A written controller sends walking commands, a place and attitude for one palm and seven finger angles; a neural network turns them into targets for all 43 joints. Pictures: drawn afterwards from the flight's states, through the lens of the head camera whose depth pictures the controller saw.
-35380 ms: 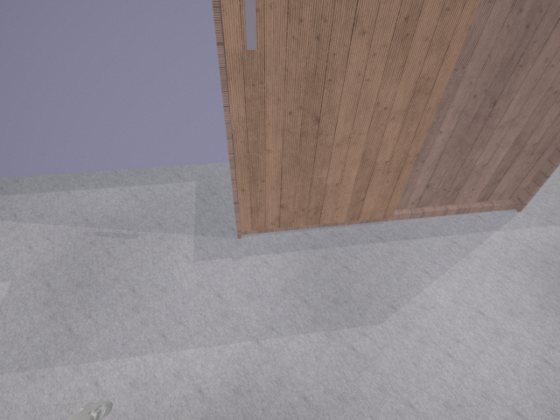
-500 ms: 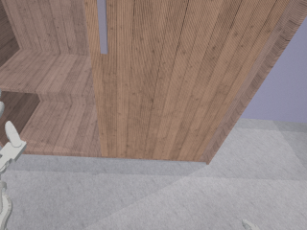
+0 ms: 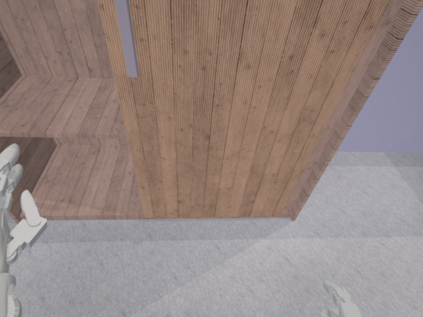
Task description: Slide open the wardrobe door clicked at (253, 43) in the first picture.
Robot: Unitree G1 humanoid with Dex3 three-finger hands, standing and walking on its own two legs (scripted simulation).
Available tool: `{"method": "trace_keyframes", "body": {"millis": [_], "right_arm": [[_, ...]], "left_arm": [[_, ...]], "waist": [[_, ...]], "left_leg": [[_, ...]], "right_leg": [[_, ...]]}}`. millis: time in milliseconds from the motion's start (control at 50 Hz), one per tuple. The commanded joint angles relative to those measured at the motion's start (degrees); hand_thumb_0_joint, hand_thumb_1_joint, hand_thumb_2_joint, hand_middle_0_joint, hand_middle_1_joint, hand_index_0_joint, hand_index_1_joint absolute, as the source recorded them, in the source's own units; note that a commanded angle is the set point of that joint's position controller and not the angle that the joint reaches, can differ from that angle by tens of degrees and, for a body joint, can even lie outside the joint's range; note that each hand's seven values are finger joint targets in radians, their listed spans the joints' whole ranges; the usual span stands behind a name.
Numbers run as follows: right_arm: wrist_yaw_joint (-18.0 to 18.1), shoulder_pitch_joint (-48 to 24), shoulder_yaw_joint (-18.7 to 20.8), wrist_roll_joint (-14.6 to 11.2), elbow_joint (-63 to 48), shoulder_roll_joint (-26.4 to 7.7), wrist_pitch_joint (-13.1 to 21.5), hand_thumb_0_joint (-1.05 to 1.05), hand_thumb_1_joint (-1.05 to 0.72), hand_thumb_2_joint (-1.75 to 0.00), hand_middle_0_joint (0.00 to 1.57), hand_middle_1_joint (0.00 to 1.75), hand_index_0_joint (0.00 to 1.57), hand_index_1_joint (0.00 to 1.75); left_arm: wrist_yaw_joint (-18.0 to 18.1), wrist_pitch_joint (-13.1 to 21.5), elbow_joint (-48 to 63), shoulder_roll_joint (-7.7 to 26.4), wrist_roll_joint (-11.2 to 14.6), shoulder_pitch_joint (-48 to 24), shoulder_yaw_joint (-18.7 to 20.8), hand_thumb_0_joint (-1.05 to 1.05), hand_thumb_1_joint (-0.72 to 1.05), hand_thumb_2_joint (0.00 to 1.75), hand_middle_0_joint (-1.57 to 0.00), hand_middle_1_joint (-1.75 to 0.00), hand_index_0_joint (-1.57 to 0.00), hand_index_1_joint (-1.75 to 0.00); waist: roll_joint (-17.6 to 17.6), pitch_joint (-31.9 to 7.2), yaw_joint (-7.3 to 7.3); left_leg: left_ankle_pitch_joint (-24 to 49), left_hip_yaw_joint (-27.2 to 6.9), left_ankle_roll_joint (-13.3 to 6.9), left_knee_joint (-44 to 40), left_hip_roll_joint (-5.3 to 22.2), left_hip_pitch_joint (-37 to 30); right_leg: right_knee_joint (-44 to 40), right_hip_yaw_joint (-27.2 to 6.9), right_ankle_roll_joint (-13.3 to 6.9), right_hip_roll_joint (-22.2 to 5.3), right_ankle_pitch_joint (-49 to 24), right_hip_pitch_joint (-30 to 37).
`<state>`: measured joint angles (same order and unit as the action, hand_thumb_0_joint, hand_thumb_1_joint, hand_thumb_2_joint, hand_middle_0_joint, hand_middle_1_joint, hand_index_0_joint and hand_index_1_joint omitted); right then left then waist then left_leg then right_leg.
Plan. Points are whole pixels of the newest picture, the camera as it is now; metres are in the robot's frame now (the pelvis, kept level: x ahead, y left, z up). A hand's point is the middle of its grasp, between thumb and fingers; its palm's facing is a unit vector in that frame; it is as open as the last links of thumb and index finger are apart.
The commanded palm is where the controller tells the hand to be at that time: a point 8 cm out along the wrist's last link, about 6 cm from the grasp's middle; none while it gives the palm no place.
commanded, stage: stop stepping back and stand still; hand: left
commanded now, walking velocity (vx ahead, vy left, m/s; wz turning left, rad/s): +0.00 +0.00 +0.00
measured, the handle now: (126, 16) +0.68 +0.28 +0.26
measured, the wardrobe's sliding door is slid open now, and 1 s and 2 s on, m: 0.61 0.61 0.61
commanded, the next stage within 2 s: let the arm hang, fingers relaxed in 0.20 s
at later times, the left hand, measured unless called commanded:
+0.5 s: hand out of the picture +0.13 +0.21 -0.10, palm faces -0.01 -0.94 -0.34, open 7.4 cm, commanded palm none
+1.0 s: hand out of the picture -0.01 +0.25 -0.14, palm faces +0.00 -0.94 -0.34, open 7.3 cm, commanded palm none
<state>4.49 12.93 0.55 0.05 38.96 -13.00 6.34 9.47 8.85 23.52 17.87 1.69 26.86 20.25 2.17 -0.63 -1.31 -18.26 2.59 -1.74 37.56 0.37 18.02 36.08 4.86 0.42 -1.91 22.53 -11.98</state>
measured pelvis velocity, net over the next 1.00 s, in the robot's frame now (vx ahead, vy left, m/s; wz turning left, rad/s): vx -0.03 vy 0.00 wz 0.02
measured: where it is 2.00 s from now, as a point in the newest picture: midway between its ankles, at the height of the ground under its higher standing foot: outside the picture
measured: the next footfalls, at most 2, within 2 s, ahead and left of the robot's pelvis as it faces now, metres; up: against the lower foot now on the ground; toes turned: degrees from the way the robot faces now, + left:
none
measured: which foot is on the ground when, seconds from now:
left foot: down 0.00-1.00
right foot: down 0.00-1.00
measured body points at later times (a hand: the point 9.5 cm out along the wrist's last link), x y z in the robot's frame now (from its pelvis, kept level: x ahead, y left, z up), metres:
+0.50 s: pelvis -0.01 -0.01 +0.00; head +0.00 -0.02 +0.45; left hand +0.13 +0.26 -0.07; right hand +0.13 -0.27 -0.12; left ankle +0.02 +0.10 -0.72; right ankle -0.04 -0.13 -0.72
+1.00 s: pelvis -0.03 +0.00 +0.02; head -0.02 -0.01 +0.47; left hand -0.01 +0.30 -0.12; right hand +0.02 -0.27 -0.13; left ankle +0.02 +0.10 -0.72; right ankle -0.04 -0.13 -0.72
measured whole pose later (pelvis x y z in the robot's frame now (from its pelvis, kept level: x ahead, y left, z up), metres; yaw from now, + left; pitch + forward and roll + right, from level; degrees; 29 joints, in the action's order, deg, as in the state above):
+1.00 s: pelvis -0.03 +0.00 +0.02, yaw +1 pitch -1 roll -1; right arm 0.1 11.9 0.1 1.0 61.8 -15.5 -1.1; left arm 0.1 -0.7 -63.5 18.6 -1.0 12.5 0.9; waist -2.1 1.8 -0.1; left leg -8.9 1.5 -1.7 25.1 -0.2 15.4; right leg 23.5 3.9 0.2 -1.0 13.6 -9.1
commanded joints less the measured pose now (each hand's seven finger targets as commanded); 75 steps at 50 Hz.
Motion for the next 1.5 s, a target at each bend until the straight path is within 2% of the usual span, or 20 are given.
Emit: {"method": "trace_keyframes", "body": {"millis": [0,40,80,100,160,260,280,300,340,360,420,480,560,640,680,700,820,980,1140,1480], "right_arm": [[0.5,-6.2,1.5,1.1,-10.4,-5.8,5.6,0.00,-0.90,-0.90,0.20,0.30,0.20,0.30],[0.0,-5.1,1.5,0.7,-10.6,-5.5,5.8,0.00,-0.90,-0.90,0.20,0.30,0.20,0.30],[-0.5,-4.3,1.9,0.1,-11.3,-5.4,5.3,0.00,-0.90,-0.90,0.20,0.30,0.20,0.30],[-0.8,-3.3,2.2,-0.1,-11.5,-5.3,5.0,0.00,-0.90,-0.90,0.20,0.30,0.20,0.30],[-1.2,-2.9,2.4,-0.6,-11.6,-5.7,3.5,0.00,-0.90,-0.90,0.20,0.30,0.20,0.30],[-0.5,-4.7,1.9,-0.8,-12.3,-5.7,2.1,0.00,-0.90,-0.90,0.20,0.30,0.20,0.30],[-5.3,-10.5,3.8,-1.2,-1.8,-15.5,3.9,0.00,-0.90,-0.90,0.20,0.30,0.20,0.30],[-5.1,-6.8,4.9,-0.5,-1.1,-13.5,1.5,0.00,-0.90,-0.90,0.20,0.30,0.20,0.30],[-4.8,-6.0,3.9,0.0,-1.0,-13.4,-0.9,0.00,-0.90,-0.90,0.20,0.30,0.20,0.30],[-4.8,-6.4,3.2,0.3,-0.9,-13.1,-2.0,0.00,-0.90,-0.90,0.20,0.30,0.20,0.30],[-4.7,-5.5,2.4,1.4,0.6,-12.7,-3.8,0.00,-0.90,-0.90,0.20,0.30,0.20,0.30],[-4.5,-5.0,1.9,1.8,3.6,-12.1,-5.1,0.00,-0.90,-0.90,0.20,0.30,0.20,0.30],[-4.3,-5.3,1.2,1.7,7.9,-10.9,-5.9,0.00,-0.90,-0.90,0.20,0.30,0.20,0.30],[-3.7,-3.8,1.3,1.6,11.5,-10.2,-6.3,0.00,-0.90,-0.90,0.20,0.30,0.20,0.30],[-3.5,-2.8,1.4,1.4,13.4,-10.8,-6.3,0.00,-0.90,-0.90,0.20,0.30,0.20,0.30],[-3.4,-2.4,1.6,1.3,13.8,-11.2,-6.3,0.00,-0.90,-0.90,0.20,0.30,0.20,0.30],[-3.3,-1.2,2.1,1.3,17.6,-12.8,-6.4,0.00,-0.90,-0.90,0.20,0.30,0.20,0.30],[-3.6,-3.3,2.2,1.2,20.3,-14.7,-5.6,0.00,-0.90,-0.90,0.20,0.30,0.20,0.30],[-3.8,-6.4,1.8,1.0,21.7,-15.7,-4.8,0.00,-0.90,-0.90,0.20,0.30,0.20,0.30],[-3.7,-10.3,1.5,0.8,22.0,-17.7,-4.5,0.00,-0.90,-0.90,0.20,0.30,0.20,0.30]], "left_arm": [[1.4,7.9,26.8,20.8,-0.9,-7.6,13.0,0.00,0.90,0.90,-0.20,-0.30,-0.20,-0.30],[1.5,8.0,22.7,18.3,-0.8,-3.4,12.8,0.00,0.90,0.90,-0.20,-0.30,-0.20,-0.30],[1.3,7.8,18.0,16.8,-0.1,1.8,13.8,0.00,0.90,0.90,-0.20,-0.30,-0.20,-0.30],[1.0,7.5,13.8,14.9,0.3,6.1,13.4,0.00,0.90,0.90,-0.20,-0.30,-0.20,-0.30],[0.4,6.7,11.3,13.2,1.1,6.8,11.6,0.00,0.90,0.90,-0.20,-0.30,-0.20,-0.30],[-0.1,4.6,9.7,13.1,1.4,5.9,9.1,0.00,0.90,0.90,-0.20,-0.30,-0.20,-0.30],[-7.4,-3.8,-27.7,7.2,-3.3,-1.4,-13.9,0.00,0.90,0.90,-0.20,-0.30,-0.20,-0.30],[-8.6,-7.1,-29.2,5.9,-3.6,-3.1,-13.5,0.00,0.90,0.90,-0.20,-0.30,-0.20,-0.30],[-9.3,-8.0,-32.4,6.1,-3.5,-5.3,-13.8,0.00,0.90,0.90,-0.20,-0.30,-0.20,-0.30],[-9.6,-7.9,-35.7,6.9,-3.6,-6.9,-14.0,0.00,0.90,0.90,-0.20,-0.30,-0.20,-0.30],[-9.5,-7.8,-45.6,8.1,-3.8,-10.9,-15.2,0.00,0.90,0.90,-0.20,-0.30,-0.20,-0.30],[-9.0,-8.4,-55.1,8.0,-3.4,-13.6,-16.6,0.00,0.90,0.90,-0.20,-0.30,-0.20,-0.30],[-8.7,-8.7,-65.3,6.9,-2.9,-13.5,-17.7,0.00,0.90,0.90,-0.20,-0.30,-0.20,-0.30],[-8.8,-8.4,-72.4,6.1,-2.7,-12.5,-17.4,0.00,0.90,0.90,-0.20,-0.30,-0.20,-0.30],[-8.9,-8.2,-74.9,6.8,-2.5,-13.2,-17.6,0.00,0.90,0.90,-0.20,-0.30,-0.20,-0.30],[-9.0,-8.2,-76.0,7.1,-2.6,-13.4,-17.5,0.00,0.90,0.90,-0.20,-0.30,-0.20,-0.30],[-9.2,-8.2,-81.2,7.9,-2.6,-15.1,-17.6,0.00,0.90,0.90,-0.20,-0.30,-0.20,-0.30],[-9.2,-7.8,-84.1,9.5,-2.5,-16.7,-17.8,0.00,0.90,0.90,-0.20,-0.30,-0.20,-0.30],[-9.1,-7.3,-84.5,10.7,-2.5,-19.3,-17.9,0.00,0.90,0.90,-0.20,-0.30,-0.20,-0.30],[-9.2,-6.8,-84.7,12.1,-2.4,-21.9,-17.9,0.00,0.90,0.90,-0.20,-0.30,-0.20,-0.30]], "waist": [[-19.5,-0.4,0.01],[-16.5,-2.6,-0.05],[-12.8,-7.1,0.38],[-10.2,-9.2,0.88],[-4.1,-12.4,1.87],[0.6,-10.6,1.77],[-0.7,-6.4,3.20],[-1.1,-9.0,3.20],[-0.7,-6.4,2.01],[1.9,-4.9,1.59],[9.2,-4.1,1.91],[4.2,-3.9,2.22],[-8.8,-2.3,1.60],[-12.2,-2.3,1.59],[-12.1,-2.3,1.74],[-9.1,-1.7,1.75],[-3.0,3.0,2.02],[-0.9,2.4,1.41],[-2.1,-0.4,1.32],[-3.6,-2.2,1.66]], "left_leg": [[19.0,-18.2,-3.5,-20.1,12.6,-2.2],[26.0,-12.7,-2.2,-16.2,11.1,-3.8],[27.6,-7.0,-0.2,-11.4,7.5,-4.6],[28.3,-5.7,0.9,-9.8,6.0,-4.9],[31.5,-3.3,1.7,-6.2,5.1,-6.3],[27.6,-3.2,1.1,-7.3,5.3,-6.5],[33.0,-4.5,1.0,-0.5,6.0,-2.3],[30.2,-4.9,1.3,-2.6,6.9,-5.5],[21.0,-6.9,-0.7,-4.5,7.8,-1.1],[17.6,-8.1,-1.5,-5.6,7.6,1.1],[19.0,-8.0,-1.1,-4.2,4.8,-0.2],[18.2,-7.3,-0.6,-5.7,3.7,-2.7],[11.8,-8.5,-0.7,-11.3,4.4,-1.1],[6.2,-8.2,-0.3,-12.2,4.4,-1.9],[4.7,-8.6,-0.2,-13.3,4.7,-2.2],[5.3,-8.8,-0.2,-13.4,5.2,-3.1],[0.2,-9.2,-0.4,-17.1,5.6,-3.3],[2.7,-10.0,-0.7,-20.7,6.6,-4.7],[13.3,-9.1,-0.6,-21.0,7.0,-8.4],[18.9,-8.0,0.0,-21.0,7.1,-12.2]], "right_leg": [[0.7,-2.5,-0.1,1.2,-2.3,-3.0],[-4.8,-2.3,-0.3,1.5,-5.8,0.6],[-9.4,-3.6,-0.8,0.7,-19.0,5.8],[-9.5,-4.8,-1.3,-0.3,-25.3,7.8],[-8.8,-7.4,-1.9,-3.0,-38.2,8.4],[-10.2,-6.8,-0.8,-3.4,-35.8,5.2],[-2.9,-4.4,-2.3,-8.6,-42.4,-0.8],[-4.2,-7.4,-2.6,-7.5,-35.0,-3.5],[-4.3,-4.8,-1.9,-5.8,-19.6,-5.2],[-4.9,-4.9,-2.0,-5.3,-15.1,-5.0],[-6.4,-7.4,-4.1,-7.0,-17.2,-4.6],[-7.8,-8.4,-4.5,-7.4,-15.1,-4.3],[-10.8,-8.2,-3.2,-5.1,-7.1,-1.0],[-15.0,-8.9,-4.1,-5.5,-4.3,0.1],[-16.1,-9.0,-4.3,-5.3,-3.1,0.6],[-16.8,-8.4,-4.1,-5.2,-3.3,0.3],[-19.5,-7.9,-4.0,-5.0,1.9,-2.8],[-19.1,-7.4,-3.1,-4.7,-2.8,-0.3],[-18.8,-7.2,-2.2,-5.3,-10.6,2.9],[-21.0,-7.8,-2.2,-6.2,-15.8,5.3]]}}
